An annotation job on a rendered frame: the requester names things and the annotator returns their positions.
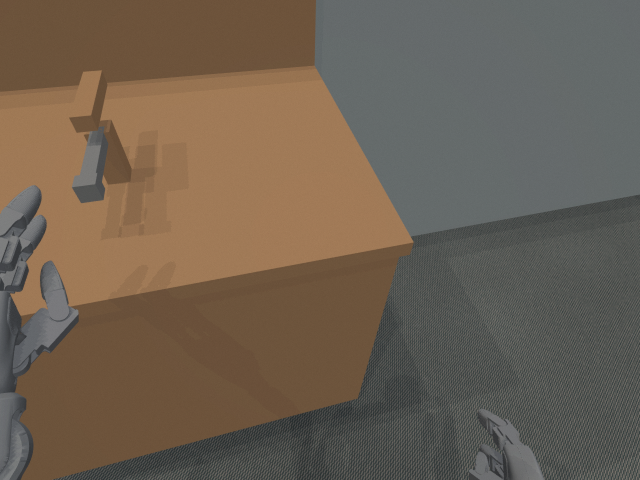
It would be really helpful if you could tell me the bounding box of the robot right hand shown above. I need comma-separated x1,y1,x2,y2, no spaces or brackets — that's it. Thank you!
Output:
469,409,544,480

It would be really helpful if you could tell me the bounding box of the counter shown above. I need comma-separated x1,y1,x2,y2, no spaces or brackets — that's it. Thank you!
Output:
0,0,414,480

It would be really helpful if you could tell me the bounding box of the robot left hand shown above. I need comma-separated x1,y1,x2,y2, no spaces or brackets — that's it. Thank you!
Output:
0,185,79,393

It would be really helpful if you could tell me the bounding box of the tap lever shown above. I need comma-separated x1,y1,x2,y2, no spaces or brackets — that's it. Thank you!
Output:
72,126,108,203

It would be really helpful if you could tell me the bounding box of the robot left forearm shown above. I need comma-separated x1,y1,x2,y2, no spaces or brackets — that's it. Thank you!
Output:
0,392,33,480

